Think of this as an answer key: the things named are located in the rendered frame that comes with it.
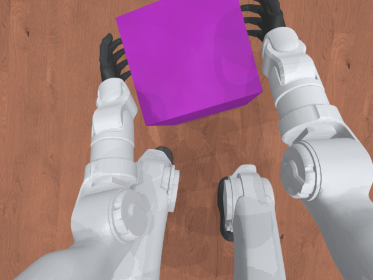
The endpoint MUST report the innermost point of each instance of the robot left upper arm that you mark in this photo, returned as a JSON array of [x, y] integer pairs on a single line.
[[104, 225]]

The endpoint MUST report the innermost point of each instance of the carton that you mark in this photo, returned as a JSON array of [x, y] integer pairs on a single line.
[[189, 59]]

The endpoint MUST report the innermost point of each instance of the robot left shin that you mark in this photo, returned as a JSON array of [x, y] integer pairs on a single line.
[[151, 154]]

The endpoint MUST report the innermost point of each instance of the left robot forearm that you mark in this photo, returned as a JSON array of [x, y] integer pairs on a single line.
[[111, 159]]

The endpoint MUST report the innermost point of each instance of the right robot forearm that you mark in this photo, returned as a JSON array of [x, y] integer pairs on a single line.
[[298, 93]]

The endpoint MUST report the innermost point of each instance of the robot left foot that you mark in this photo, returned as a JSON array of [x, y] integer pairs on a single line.
[[167, 152]]

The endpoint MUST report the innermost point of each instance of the robot right upper arm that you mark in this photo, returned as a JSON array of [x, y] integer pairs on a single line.
[[332, 178]]

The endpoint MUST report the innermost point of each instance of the left robot hand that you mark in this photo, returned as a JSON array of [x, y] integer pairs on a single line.
[[108, 61]]

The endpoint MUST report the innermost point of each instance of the right robot hand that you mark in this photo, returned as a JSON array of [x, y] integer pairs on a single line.
[[271, 17]]

